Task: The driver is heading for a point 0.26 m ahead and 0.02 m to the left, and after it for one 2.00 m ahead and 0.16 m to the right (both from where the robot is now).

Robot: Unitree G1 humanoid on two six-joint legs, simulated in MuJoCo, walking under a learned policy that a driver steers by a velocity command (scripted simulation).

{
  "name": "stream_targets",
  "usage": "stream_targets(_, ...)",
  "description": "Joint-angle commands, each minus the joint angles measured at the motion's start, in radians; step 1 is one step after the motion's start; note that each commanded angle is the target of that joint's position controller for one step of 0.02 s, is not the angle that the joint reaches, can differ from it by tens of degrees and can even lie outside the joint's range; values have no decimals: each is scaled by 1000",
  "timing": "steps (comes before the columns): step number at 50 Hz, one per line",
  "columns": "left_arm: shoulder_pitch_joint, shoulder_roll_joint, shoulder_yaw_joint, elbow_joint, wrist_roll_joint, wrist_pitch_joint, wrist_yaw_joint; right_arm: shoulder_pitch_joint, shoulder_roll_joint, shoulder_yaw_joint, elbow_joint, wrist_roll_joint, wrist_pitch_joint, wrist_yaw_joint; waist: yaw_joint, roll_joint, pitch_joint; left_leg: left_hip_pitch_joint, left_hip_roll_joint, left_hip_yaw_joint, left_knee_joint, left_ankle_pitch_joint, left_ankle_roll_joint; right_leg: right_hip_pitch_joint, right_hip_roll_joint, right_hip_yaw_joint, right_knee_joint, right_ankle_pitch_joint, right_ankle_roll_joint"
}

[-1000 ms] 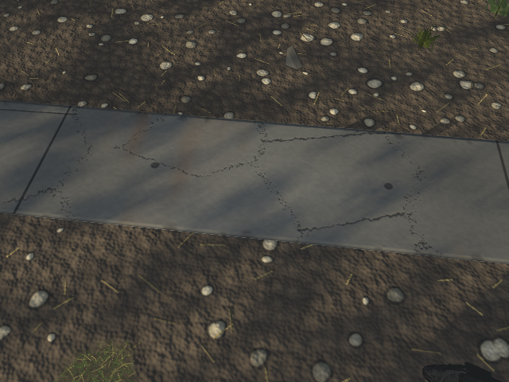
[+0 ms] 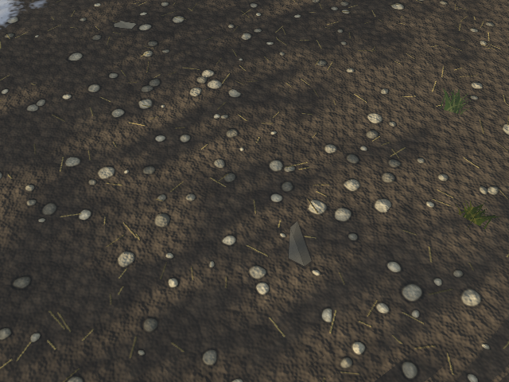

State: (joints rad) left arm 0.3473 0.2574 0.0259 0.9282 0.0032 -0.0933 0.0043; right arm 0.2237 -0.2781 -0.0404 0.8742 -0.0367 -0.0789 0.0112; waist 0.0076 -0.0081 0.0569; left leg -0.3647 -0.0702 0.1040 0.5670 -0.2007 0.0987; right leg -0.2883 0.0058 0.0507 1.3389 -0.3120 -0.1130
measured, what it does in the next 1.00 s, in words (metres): goes down: right foot, then left foot 0.16 m lower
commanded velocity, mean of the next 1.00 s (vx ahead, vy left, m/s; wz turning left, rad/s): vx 0.26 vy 0.00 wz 0.00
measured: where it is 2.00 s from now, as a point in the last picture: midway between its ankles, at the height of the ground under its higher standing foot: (277, 347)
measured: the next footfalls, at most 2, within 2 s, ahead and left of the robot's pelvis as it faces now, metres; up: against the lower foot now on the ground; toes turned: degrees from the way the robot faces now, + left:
right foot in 0.26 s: +0.42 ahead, -0.10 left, +0.00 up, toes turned -2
left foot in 0.66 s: +0.62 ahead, +0.10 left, -0.16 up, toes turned +3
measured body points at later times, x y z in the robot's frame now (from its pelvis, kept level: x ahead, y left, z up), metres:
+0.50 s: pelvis +0.37 +0.00 -0.02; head +0.38 +0.02 +0.43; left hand +0.31 +0.26 -0.16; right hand +0.54 -0.26 -0.12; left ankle +0.49 +0.09 -0.71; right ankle +0.38 -0.10 -0.72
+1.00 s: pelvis +0.55 +0.03 -0.15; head +0.55 +0.03 +0.30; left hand +0.67 +0.24 -0.30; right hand +0.53 -0.18 -0.31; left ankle +0.58 +0.09 -0.88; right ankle +0.59 -0.09 -0.89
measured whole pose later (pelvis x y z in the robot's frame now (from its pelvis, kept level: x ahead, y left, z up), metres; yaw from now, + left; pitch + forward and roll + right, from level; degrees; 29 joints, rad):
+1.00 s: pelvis +0.55 +0.03 -0.15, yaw -1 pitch +0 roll +1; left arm 0.15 0.16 -0.02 0.98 0.02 0.01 0.02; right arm 0.38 -0.13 0.02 1.02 -0.02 -0.04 -0.01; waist -0.05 -0.02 -0.01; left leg -0.27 -0.08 0.10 0.50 -0.23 0.10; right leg -0.31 -0.01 0.05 0.56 -0.26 0.00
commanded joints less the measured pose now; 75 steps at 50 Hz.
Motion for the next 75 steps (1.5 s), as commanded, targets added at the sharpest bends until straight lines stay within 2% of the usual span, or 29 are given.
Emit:
stream_targets(1,11,45,6,-90,24,12,-20,155,-21,-11,33,7,-23,-5,13,15,-44,223,280,-411,-345,-39,129,-313,-98,57,-22,32,7)
stream_targets(4,-78,26,-5,-137,35,46,-25,166,-52,-7,65,36,-59,0,61,33,78,60,224,-213,-365,611,110,-271,-99,-24,-271,101,58)
stream_targets(6,-172,9,-19,-170,33,27,-33,104,-73,-8,61,54,-67,2,69,31,105,-84,96,-56,-348,711,71,-71,-37,-120,-627,339,70)
stream_targets(7,-140,-14,-25,-149,34,25,-39,138,-86,-12,75,52,-67,3,53,64,37,-96,92,-36,-324,777,66,70,27,-180,-619,480,71)
stream_targets(9,113,31,0,-34,24,32,-29,76,-96,-11,48,53,-73,4,137,103,-109,-92,112,-5,-160,879,23,278,49,-165,-473,635,24)
stream_targets(11,15,90,16,-54,26,-3,-11,67,-63,-1,57,49,-71,-17,95,71,-85,78,109,-38,-4,461,-5,144,16,-105,-670,770,-18)
stream_targets(13,289,147,41,60,43,-17,0,48,-117,-15,63,25,-35,-36,202,90,-139,175,154,-68,447,454,-2,222,-1,-65,-777,698,-27)
stream_targets(14,409,166,53,109,36,-33,6,49,-116,-18,55,41,-22,-31,267,-106,-113,-47,44,8,897,236,-50,407,-44,-26,-943,794,-60)
stream_targets(15,236,218,51,71,-18,-36,8,204,-25,17,3,52,-18,-15,80,-415,-130,-416,-77,-50,958,-410,-68,507,-305,483,-1071,589,-184)
stream_targets(16,92,172,47,12,-18,-40,1,126,-93,9,5,10,-11,-27,67,-192,-15,-438,36,-180,826,-426,-36,352,-302,498,-1089,437,-168)
stream_targets(18,32,118,36,-2,3,-35,4,66,-105,-3,25,-4,8,-16,24,13,90,-330,86,-186,568,-428,-50,132,-260,414,-1079,375,-147)
stream_targets(21,-31,115,45,26,4,-51,17,259,-13,4,120,-33,28,-6,-88,-12,-10,173,75,-66,510,54,-81,-244,-172,224,-1066,312,-97)
stream_targets(23,8,103,41,48,1,-103,41,-31,-68,-14,11,-5,3,-20,-16,20,81,-168,142,-157,402,273,-91,-153,-178,290,-971,-119,-81)
stream_targets(25,-53,85,39,32,11,-123,47,-152,-54,4,-36,5,-34,-18,-11,63,90,-54,113,-116,81,640,-115,-249,-93,174,-902,-301,-60)
stream_targets(27,-69,75,39,38,14,-99,47,-59,-24,12,7,20,-42,6,-26,58,-22,235,90,-100,-70,828,-133,-270,-41,39,-753,-280,-40)
stream_targets(29,-79,47,32,54,16,-51,64,31,-37,11,38,35,-16,20,-63,23,-26,284,134,-129,-184,902,-113,-227,-33,-22,-558,-295,-17)
stream_targets(32,-72,81,46,53,22,15,52,313,-77,3,122,-1,1,37,-185,175,-74,512,204,-129,-391,954,9,-295,161,-196,190,-542,32)
stream_targets(33,2,43,45,36,6,30,37,381,-96,11,126,-8,-6,39,-150,183,-152,654,276,-149,-124,1233,-8,-442,200,-134,451,-680,20)
stream_targets(34,145,2,38,40,-12,29,48,372,-126,19,117,2,-7,24,-57,227,-124,681,434,-257,-6,1439,18,-622,164,49,454,-547,-7)
stream_targets(35,160,-12,19,53,15,30,54,301,-151,0,106,24,1,-4,-25,195,-96,654,462,-316,-26,1227,93,-743,103,84,359,-306,-4)
stream_targets(36,119,9,7,40,85,49,47,178,-123,-3,73,61,-11,-21,26,62,-85,445,413,-297,-124,1036,117,-624,49,92,195,-96,42)
stream_targets(37,108,8,9,46,64,72,35,24,-129,-2,19,14,-2,-46,64,112,-183,341,511,-427,-195,696,228,-539,17,98,139,-36,103)
stream_targets(38,41,50,11,19,64,86,26,-10,-77,17,3,3,3,-58,55,70,-194,200,522,-491,-228,734,268,-413,-32,113,-8,42,134)
stream_targets(40,-36,51,10,15,33,105,20,93,-13,41,64,3,3,-51,31,47,-157,109,408,-355,-208,906,203,-244,-33,92,-234,48,145)
stream_targets(44,-72,-13,-23,33,-3,119,18,172,-21,36,109,18,14,-33,2,142,-152,61,248,-201,-215,717,52,19,6,-34,-566,87,113)
stream_targets(47,-99,-13,-25,38,7,113,20,174,0,35,113,15,39,-29,9,66,-90,33,261,-259,-222,312,36,88,-24,-18,-796,118,85)
stream_targets(50,-108,36,-12,60,15,94,23,305,65,39,137,25,37,-21,-57,-112,-78,-53,152,-205,-243,-38,-41,220,-186,147,-864,328,26)
stream_targets(52,-111,-27,-20,68,7,89,12,217,40,24,142,22,51,-24,-12,-45,-18,86,130,-184,-224,-14,-43,37,-134,113,-924,153,42)
stream_targets(75,22,-61,-3,172,13,77,27,174,86,14,220,17,67,-41,-18,7,29,178,163,-190,-230,-19,-37,31,-87,83,-993,133,57)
